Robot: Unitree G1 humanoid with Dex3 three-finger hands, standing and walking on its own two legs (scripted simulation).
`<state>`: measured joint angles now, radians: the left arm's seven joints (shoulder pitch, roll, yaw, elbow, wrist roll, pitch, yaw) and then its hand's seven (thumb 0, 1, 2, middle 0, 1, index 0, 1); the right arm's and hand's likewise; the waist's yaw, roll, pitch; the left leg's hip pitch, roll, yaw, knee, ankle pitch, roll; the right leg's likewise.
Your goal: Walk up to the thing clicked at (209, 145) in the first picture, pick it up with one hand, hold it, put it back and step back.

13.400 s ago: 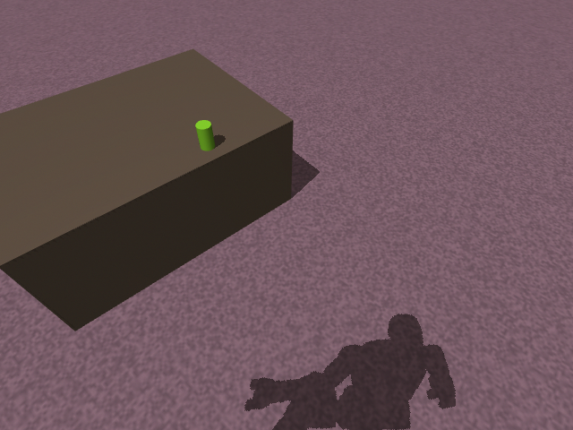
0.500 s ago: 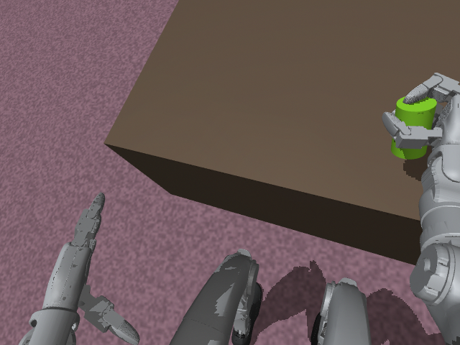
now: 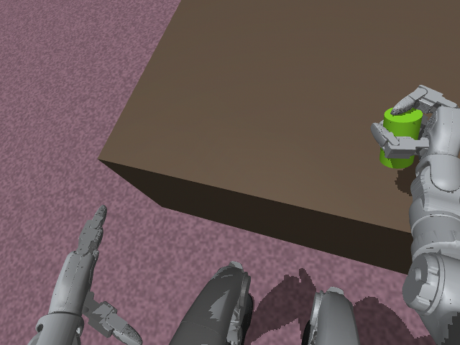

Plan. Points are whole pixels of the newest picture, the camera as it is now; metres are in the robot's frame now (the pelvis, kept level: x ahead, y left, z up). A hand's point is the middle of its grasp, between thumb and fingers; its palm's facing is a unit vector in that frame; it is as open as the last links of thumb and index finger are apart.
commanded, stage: lift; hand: right
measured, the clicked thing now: (399, 138) +0.49 -0.17 -0.02
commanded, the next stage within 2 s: hold in 1.22 s
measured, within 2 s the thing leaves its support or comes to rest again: neither
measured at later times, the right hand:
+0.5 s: hand (434, 149) +0.42 -0.18 +0.08, palm faces +0.05 +1.00 +0.00, open 6.5 cm
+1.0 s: hand (449, 164) +0.37 -0.17 +0.12, palm faces +0.04 +1.00 +0.01, open 6.4 cm
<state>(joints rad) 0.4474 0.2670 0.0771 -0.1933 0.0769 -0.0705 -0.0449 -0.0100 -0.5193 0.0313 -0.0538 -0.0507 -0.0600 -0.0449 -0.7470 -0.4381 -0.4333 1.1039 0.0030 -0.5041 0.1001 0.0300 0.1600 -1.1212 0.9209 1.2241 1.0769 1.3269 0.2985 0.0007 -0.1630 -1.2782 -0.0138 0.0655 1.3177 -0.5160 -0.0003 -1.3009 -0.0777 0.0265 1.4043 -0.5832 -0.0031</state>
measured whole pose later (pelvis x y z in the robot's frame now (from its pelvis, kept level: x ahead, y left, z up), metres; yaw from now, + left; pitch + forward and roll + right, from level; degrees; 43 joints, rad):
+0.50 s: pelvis +0.01 +0.00 +0.05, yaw -2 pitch +18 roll +2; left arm 0.45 0.25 0.10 0.01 0.03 -0.05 -0.01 -0.01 -0.53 0.04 -0.05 -0.05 -0.05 -0.05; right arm -0.43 -0.27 -0.29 0.79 0.10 -0.42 0.13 0.03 0.16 -1.12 0.93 1.22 1.08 1.32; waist 0.15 0.01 -0.15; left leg -0.95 0.01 0.04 1.10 -0.46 -0.01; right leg -0.96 -0.05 -0.01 1.16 -0.51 -0.01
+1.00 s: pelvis +0.02 +0.00 +0.08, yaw -2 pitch +12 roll +1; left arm 0.41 0.23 0.09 0.17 0.00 -0.05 0.03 -0.01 -0.52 0.03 -0.05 -0.05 -0.05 -0.04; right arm -0.23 -0.20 -0.20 0.55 0.15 -0.35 0.14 0.03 0.16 -1.12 0.93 1.21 1.08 1.32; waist 0.08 0.01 -0.11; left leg -0.74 0.02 0.02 0.96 -0.43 -0.01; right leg -0.73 -0.03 -0.03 0.99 -0.47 -0.01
